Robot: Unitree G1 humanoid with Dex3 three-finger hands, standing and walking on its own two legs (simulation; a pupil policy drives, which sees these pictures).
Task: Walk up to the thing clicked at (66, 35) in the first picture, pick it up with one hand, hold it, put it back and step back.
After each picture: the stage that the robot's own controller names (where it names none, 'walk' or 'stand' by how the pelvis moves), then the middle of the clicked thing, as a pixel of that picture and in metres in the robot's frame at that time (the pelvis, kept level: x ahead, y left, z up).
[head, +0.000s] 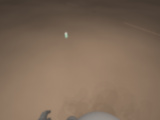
stand; (66, 35) +2.14 +0.71 -0.72
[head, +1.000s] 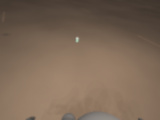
walk; (77, 39) +2.07 +0.32 -0.69
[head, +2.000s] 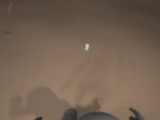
walk; (86, 47) +1.45 +0.05 -0.71
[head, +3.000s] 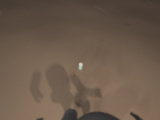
walk; (80, 66) +0.95 +0.12 -0.70
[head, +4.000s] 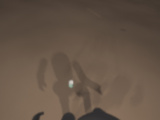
walk; (71, 83) +0.61 +0.20 -0.71
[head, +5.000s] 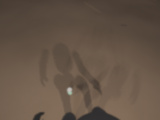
walk; (69, 91) +0.45 +0.20 -0.71
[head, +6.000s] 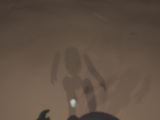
stand; (73, 103) +0.35 +0.20 -0.72
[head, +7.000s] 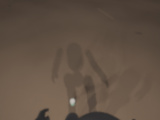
stand; (72, 102) +0.33 +0.18 -0.71
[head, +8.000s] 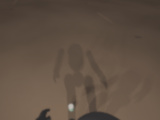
stand; (71, 107) +0.29 +0.19 -0.72
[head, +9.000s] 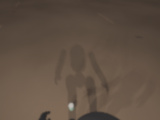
stand; (71, 106) +0.31 +0.21 -0.72
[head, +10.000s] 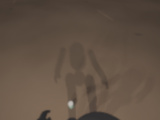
stand; (71, 104) +0.31 +0.22 -0.72
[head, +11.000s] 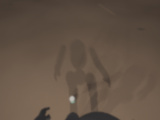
stand; (72, 99) +0.33 +0.21 -0.71
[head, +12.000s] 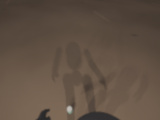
stand; (69, 109) +0.25 +0.21 -0.72
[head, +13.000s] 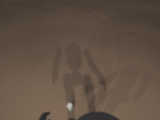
stand; (70, 106) +0.28 +0.22 -0.72
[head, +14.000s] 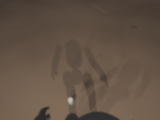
stand; (70, 100) +0.31 +0.23 -0.72
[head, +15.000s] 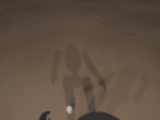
stand; (69, 110) +0.26 +0.23 -0.72
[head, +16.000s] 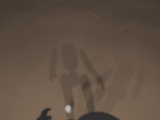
stand; (68, 109) +0.25 +0.24 -0.72
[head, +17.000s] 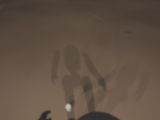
stand; (68, 107) +0.28 +0.25 -0.72
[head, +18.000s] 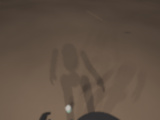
stand; (68, 109) +0.27 +0.23 -0.72
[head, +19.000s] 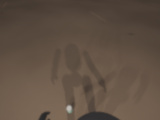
stand; (69, 109) +0.27 +0.22 -0.72
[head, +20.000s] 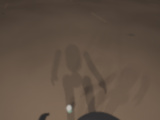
stand; (69, 108) +0.28 +0.23 -0.72
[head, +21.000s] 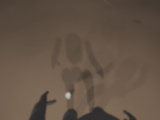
go down; (68, 95) +0.32 +0.22 -0.69
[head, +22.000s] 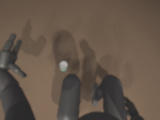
go down; (63, 66) +0.42 +0.19 -0.31
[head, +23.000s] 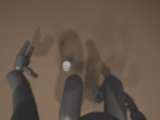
close in; (66, 66) +0.42 +0.17 -0.31
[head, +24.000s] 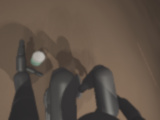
close in; (37, 59) +0.42 +0.20 -0.24
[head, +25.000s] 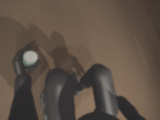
close; (29, 59) +0.41 +0.22 -0.23
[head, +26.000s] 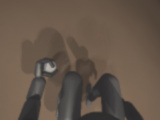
lift; (49, 68) +0.33 +0.25 -0.16
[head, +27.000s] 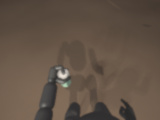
lift; (64, 78) +0.31 +0.17 +0.01
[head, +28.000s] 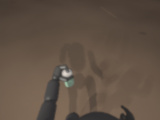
hold; (68, 78) +0.33 +0.16 +0.00
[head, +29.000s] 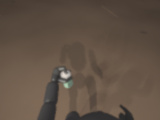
hold; (67, 79) +0.32 +0.17 -0.01
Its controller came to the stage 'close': yes
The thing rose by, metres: 0.71
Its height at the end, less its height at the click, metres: +0.67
